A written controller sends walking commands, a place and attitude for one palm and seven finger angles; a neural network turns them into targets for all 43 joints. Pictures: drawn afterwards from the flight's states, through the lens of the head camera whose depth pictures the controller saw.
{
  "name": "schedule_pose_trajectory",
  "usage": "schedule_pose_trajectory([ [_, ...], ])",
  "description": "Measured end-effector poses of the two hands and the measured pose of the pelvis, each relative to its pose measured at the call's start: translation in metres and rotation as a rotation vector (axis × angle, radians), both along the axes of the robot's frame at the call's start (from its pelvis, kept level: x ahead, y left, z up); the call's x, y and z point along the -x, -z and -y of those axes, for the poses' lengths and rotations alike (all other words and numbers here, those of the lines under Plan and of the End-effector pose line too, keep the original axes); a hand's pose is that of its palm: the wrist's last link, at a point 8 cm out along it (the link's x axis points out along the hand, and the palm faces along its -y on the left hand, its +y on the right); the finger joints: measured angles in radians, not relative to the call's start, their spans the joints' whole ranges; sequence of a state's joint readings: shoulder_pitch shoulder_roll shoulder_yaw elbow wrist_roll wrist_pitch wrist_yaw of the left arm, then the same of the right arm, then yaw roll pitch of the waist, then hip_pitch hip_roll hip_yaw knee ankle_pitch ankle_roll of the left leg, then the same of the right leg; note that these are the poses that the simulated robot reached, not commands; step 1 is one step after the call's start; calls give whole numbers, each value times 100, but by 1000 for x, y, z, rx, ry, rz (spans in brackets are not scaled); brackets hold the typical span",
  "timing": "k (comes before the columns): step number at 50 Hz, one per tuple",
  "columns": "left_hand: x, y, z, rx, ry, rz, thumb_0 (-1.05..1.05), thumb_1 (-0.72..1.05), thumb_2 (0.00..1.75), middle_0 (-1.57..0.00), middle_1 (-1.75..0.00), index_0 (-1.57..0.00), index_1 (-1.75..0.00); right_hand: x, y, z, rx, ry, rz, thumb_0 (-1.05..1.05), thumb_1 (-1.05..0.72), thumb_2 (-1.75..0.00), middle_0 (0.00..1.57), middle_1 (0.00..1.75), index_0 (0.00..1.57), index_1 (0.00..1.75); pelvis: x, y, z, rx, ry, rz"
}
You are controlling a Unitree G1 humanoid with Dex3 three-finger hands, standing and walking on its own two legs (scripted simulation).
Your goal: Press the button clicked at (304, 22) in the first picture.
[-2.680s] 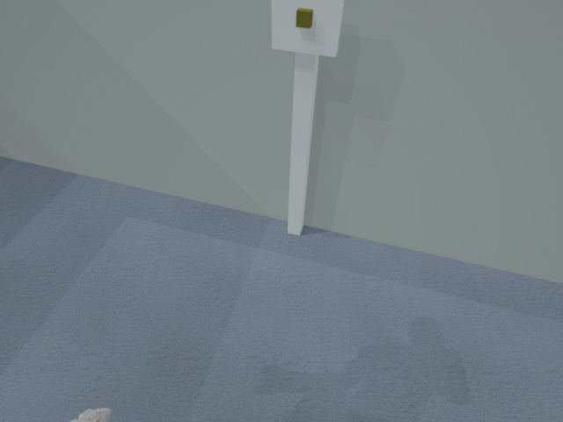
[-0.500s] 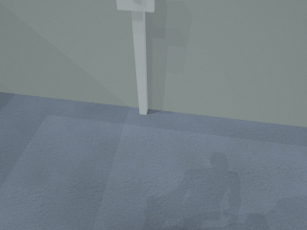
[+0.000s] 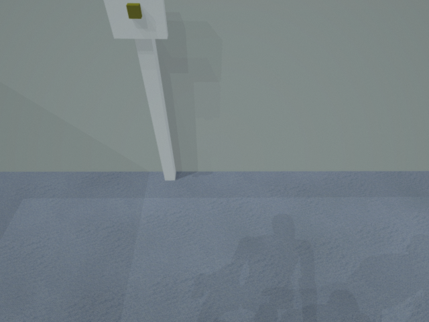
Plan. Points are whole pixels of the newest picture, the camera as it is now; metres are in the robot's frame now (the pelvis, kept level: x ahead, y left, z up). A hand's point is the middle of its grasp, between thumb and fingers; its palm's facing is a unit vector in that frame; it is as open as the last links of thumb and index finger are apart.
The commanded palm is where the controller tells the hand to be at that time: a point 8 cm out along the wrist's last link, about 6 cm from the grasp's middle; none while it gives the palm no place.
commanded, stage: take the last steps up to it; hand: left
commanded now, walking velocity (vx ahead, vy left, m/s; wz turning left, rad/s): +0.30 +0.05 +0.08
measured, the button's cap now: (134, 10) +0.94 +0.26 +0.17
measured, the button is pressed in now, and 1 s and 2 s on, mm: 0 0 0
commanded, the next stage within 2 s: come to a stop and stand still in 0.96 s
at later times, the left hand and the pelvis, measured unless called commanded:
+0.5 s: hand out of the picture +0.13 +0.23 -0.18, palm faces +0.07 -0.99 -0.12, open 7.4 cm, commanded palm none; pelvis +0.17 +0.06 +0.00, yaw +1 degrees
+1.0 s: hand (151, 199) +0.47 +0.19 -0.17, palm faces +0.02 -0.98 -0.18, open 7.4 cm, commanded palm none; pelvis +0.37 +0.02 -0.01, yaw +1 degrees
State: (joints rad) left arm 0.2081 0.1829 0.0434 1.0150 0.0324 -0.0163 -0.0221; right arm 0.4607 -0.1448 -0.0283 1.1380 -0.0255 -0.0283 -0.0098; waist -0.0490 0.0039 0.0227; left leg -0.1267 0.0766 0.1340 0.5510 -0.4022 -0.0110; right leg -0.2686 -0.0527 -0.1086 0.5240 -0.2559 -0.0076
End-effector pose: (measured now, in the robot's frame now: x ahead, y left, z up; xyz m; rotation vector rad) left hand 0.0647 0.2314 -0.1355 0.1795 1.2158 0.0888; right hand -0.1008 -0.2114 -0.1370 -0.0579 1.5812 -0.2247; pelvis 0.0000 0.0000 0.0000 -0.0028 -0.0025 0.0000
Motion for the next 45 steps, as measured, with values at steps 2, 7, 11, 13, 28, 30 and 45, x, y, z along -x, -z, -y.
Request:
schedule_pose_trajectory([
  [2,-6,1,9,9,-25,22,0,91,90,-20,-30,-19,-30,-7,3,3,-17,-15,-37,1,-90,-90,20,30,20,30,-9,2,3,13,-13,9],
  [7,6,-2,4,-14,-98,-33,-1,95,90,-20,-30,-20,-30,-80,-1,13,-3,-57,48,1,-91,-90,20,30,20,30,-39,-6,3,18,-22,13],
  [11,24,4,1,10,-117,-155,-1,94,90,-20,-30,-20,-30,-162,-6,12,22,-94,196,1,-91,-90,20,30,20,30,-65,-7,-6,25,-28,9],
  [13,30,9,-2,30,-133,-209,-1,93,90,-20,-30,-20,-30,-203,-9,8,40,-123,260,1,-92,-90,20,30,20,30,-80,-5,-14,32,-29,10],
  [28,-109,10,-61,58,-130,-171,0,91,90,-20,-30,-19,-29,-317,-23,-50,91,-137,305,0,-94,-90,20,30,20,30,-189,-12,-69,18,-18,9],
  [30,-140,5,-64,51,-122,-128,0,91,90,-20,-30,-19,-29,-313,-21,-56,73,-119,260,0,-94,-90,20,30,20,30,-204,-15,-70,12,-17,5],
  [45,-364,2,-26,0,23,33,0,91,90,-20,-30,-19,-30,-311,5,-66,-67,54,-70,1,-91,-90,20,30,20,30,-336,5,-35,-14,-1,2],
])
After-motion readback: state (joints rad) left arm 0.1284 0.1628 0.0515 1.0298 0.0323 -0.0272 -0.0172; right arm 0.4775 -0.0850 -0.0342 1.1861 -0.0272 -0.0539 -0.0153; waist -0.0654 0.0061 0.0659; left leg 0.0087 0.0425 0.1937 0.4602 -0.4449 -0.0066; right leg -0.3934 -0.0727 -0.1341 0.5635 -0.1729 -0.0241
